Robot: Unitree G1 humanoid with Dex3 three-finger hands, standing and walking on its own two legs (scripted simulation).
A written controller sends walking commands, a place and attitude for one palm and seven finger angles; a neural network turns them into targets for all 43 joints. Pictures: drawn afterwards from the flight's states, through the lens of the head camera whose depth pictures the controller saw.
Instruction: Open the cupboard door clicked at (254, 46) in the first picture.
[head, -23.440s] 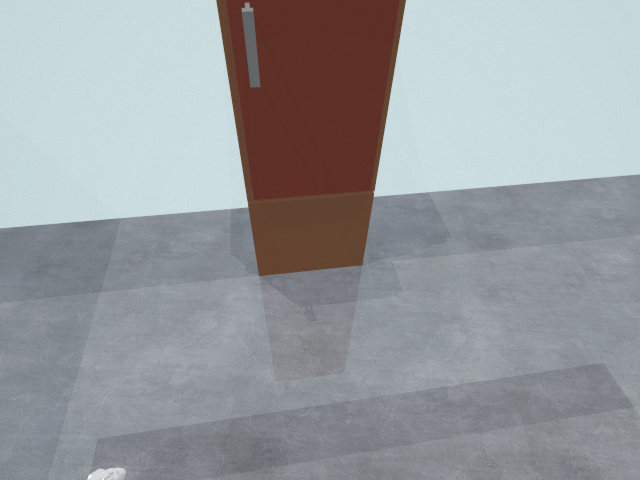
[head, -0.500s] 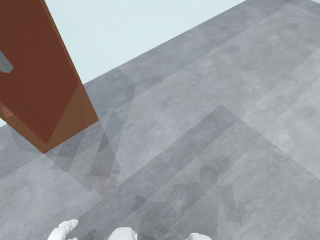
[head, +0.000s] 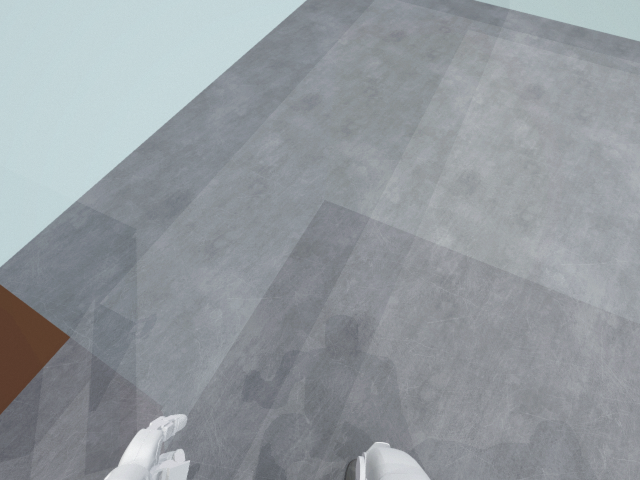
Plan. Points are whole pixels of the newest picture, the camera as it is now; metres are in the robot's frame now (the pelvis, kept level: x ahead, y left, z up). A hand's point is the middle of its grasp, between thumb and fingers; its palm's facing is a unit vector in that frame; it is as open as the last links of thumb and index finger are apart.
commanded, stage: walk to a spot facing it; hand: left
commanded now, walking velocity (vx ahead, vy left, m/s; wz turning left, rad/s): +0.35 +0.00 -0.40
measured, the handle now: out of the picture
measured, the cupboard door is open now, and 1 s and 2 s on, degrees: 42 42 42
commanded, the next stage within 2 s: turn to face it in 1.26 s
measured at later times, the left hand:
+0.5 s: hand (194, 416) +0.23 +0.19 -0.18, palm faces -0.12 -0.97 -0.19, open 7.3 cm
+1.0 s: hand (286, 262) +0.49 +0.05 -0.17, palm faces -0.25 -0.95 -0.19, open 7.2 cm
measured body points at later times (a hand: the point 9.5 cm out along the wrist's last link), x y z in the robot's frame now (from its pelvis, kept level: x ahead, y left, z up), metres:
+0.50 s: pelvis +0.20 -0.01 -0.01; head +0.23 +0.00 +0.44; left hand +0.24 +0.24 -0.17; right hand +0.28 -0.26 -0.13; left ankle +0.27 +0.10 -0.74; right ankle +0.10 -0.11 -0.67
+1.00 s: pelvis +0.41 -0.12 +0.01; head +0.44 -0.12 +0.46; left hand +0.51 +0.10 -0.15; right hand +0.35 -0.34 -0.14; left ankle +0.49 +0.01 -0.70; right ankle +0.36 -0.20 -0.74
